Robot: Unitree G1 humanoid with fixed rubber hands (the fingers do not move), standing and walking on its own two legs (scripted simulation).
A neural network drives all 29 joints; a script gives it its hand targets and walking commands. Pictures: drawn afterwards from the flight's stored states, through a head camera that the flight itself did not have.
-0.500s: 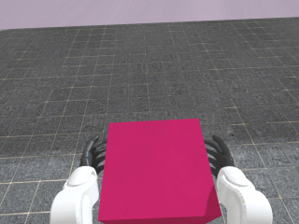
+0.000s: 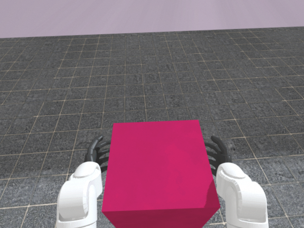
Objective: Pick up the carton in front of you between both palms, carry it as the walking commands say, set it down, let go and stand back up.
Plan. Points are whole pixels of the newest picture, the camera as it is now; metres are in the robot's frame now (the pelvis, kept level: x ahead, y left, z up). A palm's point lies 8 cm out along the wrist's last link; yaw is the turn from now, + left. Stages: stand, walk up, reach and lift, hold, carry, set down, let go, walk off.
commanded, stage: carry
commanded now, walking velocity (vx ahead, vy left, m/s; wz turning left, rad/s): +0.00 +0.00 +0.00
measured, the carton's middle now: (158, 180) +0.25 +0.00 +0.00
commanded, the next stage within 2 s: hold in 1.28 s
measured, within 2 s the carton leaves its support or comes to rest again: neither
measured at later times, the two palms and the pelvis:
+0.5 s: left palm (100, 180) +0.24 +0.14 +0.03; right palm (219, 181) +0.24 -0.15 +0.02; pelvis -0.05 -0.01 +0.00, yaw +0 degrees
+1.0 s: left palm (99, 185) +0.22 +0.14 +0.04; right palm (224, 187) +0.22 -0.16 +0.03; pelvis -0.07 -0.01 +0.00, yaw +0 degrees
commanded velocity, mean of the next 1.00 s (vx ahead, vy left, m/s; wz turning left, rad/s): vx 0.00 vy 0.00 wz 0.00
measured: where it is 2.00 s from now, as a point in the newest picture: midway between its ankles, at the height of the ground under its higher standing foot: outside the picture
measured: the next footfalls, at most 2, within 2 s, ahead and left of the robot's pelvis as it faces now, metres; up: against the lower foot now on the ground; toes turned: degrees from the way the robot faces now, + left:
none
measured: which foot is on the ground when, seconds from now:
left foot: down 0.00-1.00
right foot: down 0.00-1.00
